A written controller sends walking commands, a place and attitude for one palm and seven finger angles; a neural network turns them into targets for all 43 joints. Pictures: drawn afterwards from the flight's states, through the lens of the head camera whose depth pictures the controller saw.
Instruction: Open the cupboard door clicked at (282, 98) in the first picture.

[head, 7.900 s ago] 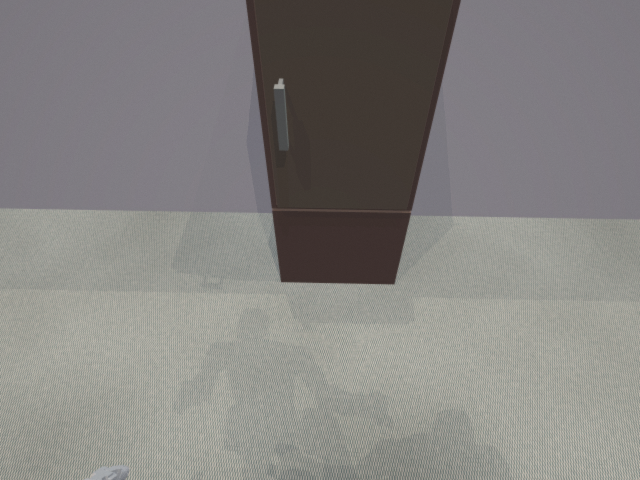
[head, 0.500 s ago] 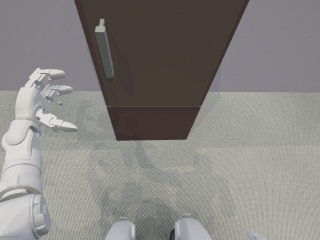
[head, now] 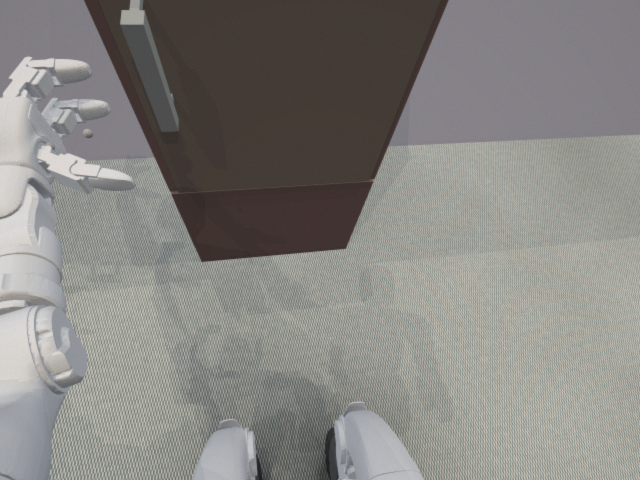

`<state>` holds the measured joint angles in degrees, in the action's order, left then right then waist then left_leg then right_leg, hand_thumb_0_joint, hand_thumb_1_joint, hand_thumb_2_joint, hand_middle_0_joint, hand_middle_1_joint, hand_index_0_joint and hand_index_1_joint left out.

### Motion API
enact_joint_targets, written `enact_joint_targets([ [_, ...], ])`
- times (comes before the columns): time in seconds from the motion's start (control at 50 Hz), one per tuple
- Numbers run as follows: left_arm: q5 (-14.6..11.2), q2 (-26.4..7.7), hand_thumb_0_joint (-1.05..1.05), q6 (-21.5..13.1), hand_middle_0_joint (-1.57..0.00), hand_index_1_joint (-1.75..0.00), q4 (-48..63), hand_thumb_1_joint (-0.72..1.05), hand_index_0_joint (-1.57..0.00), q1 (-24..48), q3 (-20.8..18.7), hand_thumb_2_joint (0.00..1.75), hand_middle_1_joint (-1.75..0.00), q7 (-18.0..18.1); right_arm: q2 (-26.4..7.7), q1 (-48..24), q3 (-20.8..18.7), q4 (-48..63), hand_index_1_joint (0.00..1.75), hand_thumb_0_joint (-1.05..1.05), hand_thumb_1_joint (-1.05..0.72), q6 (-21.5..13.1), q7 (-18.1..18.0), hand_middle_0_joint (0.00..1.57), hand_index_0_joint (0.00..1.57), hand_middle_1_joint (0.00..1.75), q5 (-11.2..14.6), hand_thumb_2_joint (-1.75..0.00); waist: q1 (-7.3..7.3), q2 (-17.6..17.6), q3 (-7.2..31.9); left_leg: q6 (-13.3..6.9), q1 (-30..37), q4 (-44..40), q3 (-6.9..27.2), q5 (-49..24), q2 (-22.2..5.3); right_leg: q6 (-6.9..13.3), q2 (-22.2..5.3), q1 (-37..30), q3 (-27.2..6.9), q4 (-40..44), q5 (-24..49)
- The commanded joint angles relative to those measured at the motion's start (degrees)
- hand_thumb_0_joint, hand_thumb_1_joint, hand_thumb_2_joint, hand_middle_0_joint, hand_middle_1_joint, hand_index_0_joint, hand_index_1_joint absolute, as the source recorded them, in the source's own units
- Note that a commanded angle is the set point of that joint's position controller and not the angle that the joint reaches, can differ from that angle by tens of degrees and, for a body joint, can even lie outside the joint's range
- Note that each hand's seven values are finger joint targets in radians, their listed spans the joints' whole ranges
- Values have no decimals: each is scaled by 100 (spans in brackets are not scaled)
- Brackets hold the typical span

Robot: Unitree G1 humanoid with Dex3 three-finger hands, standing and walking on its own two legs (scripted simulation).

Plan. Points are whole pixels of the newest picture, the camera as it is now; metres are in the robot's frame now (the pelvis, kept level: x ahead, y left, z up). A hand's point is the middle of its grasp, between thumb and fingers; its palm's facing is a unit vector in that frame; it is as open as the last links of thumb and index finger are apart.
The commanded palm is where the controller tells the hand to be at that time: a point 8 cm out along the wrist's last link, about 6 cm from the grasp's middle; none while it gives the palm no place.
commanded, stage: move the hooked fingers beside the handle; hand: left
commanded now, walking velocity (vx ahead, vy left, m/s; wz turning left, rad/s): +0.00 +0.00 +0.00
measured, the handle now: (154, 68) +0.62 +0.16 +0.07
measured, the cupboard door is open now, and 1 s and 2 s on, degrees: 0 0 0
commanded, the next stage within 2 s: slide the fingers in behind the handle in 1.04 s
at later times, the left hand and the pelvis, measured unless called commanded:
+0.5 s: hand (103, 105) +0.57 +0.22 +0.05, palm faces +0.04 -1.00 -0.01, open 14.0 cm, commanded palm +0.54 +0.25 +0.06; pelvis +0.01 +0.01 -0.01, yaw -2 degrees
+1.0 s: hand (114, 108) +0.56 +0.21 +0.06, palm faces +0.04 -1.00 -0.02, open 14.0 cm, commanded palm +0.54 +0.25 +0.06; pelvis +0.01 +0.00 +0.00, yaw -1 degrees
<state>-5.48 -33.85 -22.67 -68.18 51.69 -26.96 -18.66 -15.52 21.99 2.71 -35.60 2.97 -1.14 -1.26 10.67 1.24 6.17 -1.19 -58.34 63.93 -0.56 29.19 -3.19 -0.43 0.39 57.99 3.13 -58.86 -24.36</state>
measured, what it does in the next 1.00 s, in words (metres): stands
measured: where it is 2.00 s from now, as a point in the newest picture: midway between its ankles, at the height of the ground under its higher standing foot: outside the picture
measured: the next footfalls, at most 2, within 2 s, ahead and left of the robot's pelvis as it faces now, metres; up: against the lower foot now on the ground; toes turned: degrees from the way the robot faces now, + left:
none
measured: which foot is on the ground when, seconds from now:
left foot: down 0.00-1.00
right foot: down 0.00-1.00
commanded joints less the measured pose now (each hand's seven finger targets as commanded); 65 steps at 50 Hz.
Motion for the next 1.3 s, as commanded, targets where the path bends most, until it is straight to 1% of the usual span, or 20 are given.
enact_joint_targets([
  [0.0,37,-1842,0,-353,-30,-120,953,-50,-30,2704,-224,30,-120,45,-1122,1051,-359,245,30,0,-90,-20,-61,20,20,30,-18,-90,92,855,2721,-24,1872,-655,369,-2465,116,123,194,-1179,-129,514,1638],
  [0.22,350,-2196,0,-100,-30,-120,388,-50,-30,4005,-127,30,-120,204,-1206,1395,-252,167,30,0,-90,87,-2,20,20,30,-117,-90,551,1076,2876,-68,1584,-296,478,-2503,69,105,224,-678,-99,366,1606],
  [0.26,443,-2629,0,-76,-30,-120,424,-50,-30,3618,-466,30,-120,233,-1227,1471,-242,272,30,0,-90,129,19,20,20,30,-143,-90,341,1189,3261,-58,1586,-284,466,-2755,82,139,231,-971,-97,270,1839],
  [0.3,492,-2479,0,-94,-30,-120,617,-50,-30,3301,-383,30,-120,195,-1184,1487,-249,346,30,0,-90,179,79,20,20,30,-156,-90,220,1530,3517,0,1967,-290,470,-3203,60,166,235,-923,-64,213,2065],
  [0.32,462,-2267,0,-73,-30,-120,644,-50,-30,3288,-254,30,-120,180,-1164,1493,-263,342,30,0,-90,205,112,20,20,30,-153,-90,265,1506,3361,6,2030,-299,476,-3241,38,162,247,-826,-44,254,2060],
  [0.38,314,-2388,0,-15,-30,-120,733,-50,-30,3083,-489,30,-120,122,-1203,1528,-290,390,30,0,-90,268,112,20,20,30,-126,-90,244,1086,3358,-45,1808,-337,457,-3146,38,154,285,-1111,-46,280,2205],
  [0.5,241,-2246,0,-207,-30,-120,1586,-50,-30,3352,-469,30,-120,180,-1159,1580,-372,262,30,0,-90,300,149,20,20,30,-146,-90,201,1590,3748,55,2727,-393,570,-3787,-21,162,322,-922,9,356,2246],
  [0.54,199,-1713,0,-155,-30,-120,1401,-50,-30,3159,-166,30,-120,201,-1106,1550,-389,196,30,0,-90,300,176,20,20,30,-136,-90,260,1560,3414,68,2794,-435,566,-3753,-25,151,330,-726,56,461,2084],
  [0.58,191,-1659,0,-74,-30,-120,1102,-50,-30,3186,-109,30,-120,238,-1128,1596,-369,125,30,0,-90,316,149,20,20,30,-132,-90,348,1316,2984,47,2650,-498,600,-3626,-42,153,329,-621,82,513,1966],
  [0.66,250,-1335,0,-95,-30,-120,1071,-50,-30,3154,107,30,-120,380,-1074,1548,-379,129,30,0,-90,299,179,20,20,30,-160,-90,326,1428,2982,77,2714,-503,574,-3601,-5,162,316,-544,81,525,1895],
  [0.74,299,-1486,0,-174,-30,-120,833,-50,-30,3055,-15,30,-120,493,-1083,1506,-359,189,30,0,-90,323,178,20,20,30,-162,-90,317,1096,2798,47,2344,-498,518,-3418,30,159,305,-749,50,486,1993],
  [0.78,336,-1414,0,-232,-30,-120,883,-50,-30,3161,56,30,-120,526,-1067,1487,-352,230,30,0,-90,318,184,20,20,30,-166,-90,342,1230,2773,44,2384,-477,524,-3457,34,172,292,-664,50,434,2009],
  [0.84,332,-1740,0,-333,-30,-120,1085,-50,-30,3070,-193,30,-120,546,-1081,1414,-353,310,30,0,-90,328,189,20,20,30,-161,-90,209,1250,3139,44,2330,-444,453,-3499,60,162,283,-1026,-19,395,2242],
  [0.94,323,-1863,0,-355,-30,-120,1123,-50,-30,3107,-240,30,-120,471,-1080,1361,-348,363,30,0,-90,338,164,20,20,30,-121,-90,208,1094,3208,-4,2066,-440,393,-3195,95,141,281,-1308,-76,391,2307],
  [1.04,245,-1634,0,-377,-30,-120,1135,-50,-30,3208,-55,30,-120,357,-1068,1329,-353,280,30,0,-90,321,135,20,20,30,-103,-90,265,1249,3240,11,2265,-422,425,-3150,80,140,289,-1084,-68,417,2154],
  [1.1,200,-1293,0,-316,-30,-120,968,-50,-30,3426,205,30,-120,330,-1075,1367,-362,166,30,0,-90,299,119,20,20,30,-104,-90,429,1136,3019,0,2274,-417,482,-2992,63,129,288,-795,-28,455,1952],
  [1.14,206,-1571,0,-251,-30,-120,824,-50,-30,3426,-9,30,-120,369,-1102,1394,-348,145,30,0,-90,283,103,20,20,30,-119,-90,396,1035,3016,-25,2020,-399,442,-2786,86,125,282,-938,-61,458,1912],
  [1.2,272,-1326,0,-251,-30,-120,827,-50,-30,3329,183,30,-120,422,-1054,1396,-336,168,30,0,-90,265,137,20,20,30,-128,-90,364,1218,3027,-4,2143,-414,457,-2882,94,151,282,-821,-31,433,1903],
  [1.24,284,-1466,0,-223,-30,-120,782,-50,-30,3405,96,30,-120,490,-1083,1409,-335,172,30,0,-90,265,130,20,20,30,-132,-90,408,944,2924,-45,1865,-393,427,-2689,100,125,279,-943,-69,454,1880],
  [1.28,307,-1595,0,-261,-30,-120,907,-50,-30,3459,-17,30,-120,553,-1078,1425,-334,209,30,0,-90,247,139,20,20,30,-145,-90,346,1078,3077,-39,1902,-395,429,-2731,111,154,281,-1025,-71,402,1942],
])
